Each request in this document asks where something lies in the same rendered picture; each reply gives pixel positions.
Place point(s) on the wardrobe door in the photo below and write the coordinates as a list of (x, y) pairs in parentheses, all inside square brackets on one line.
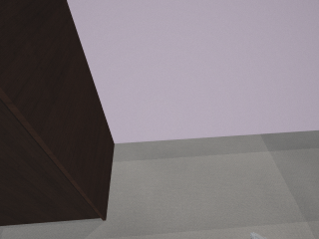
[(33, 189)]

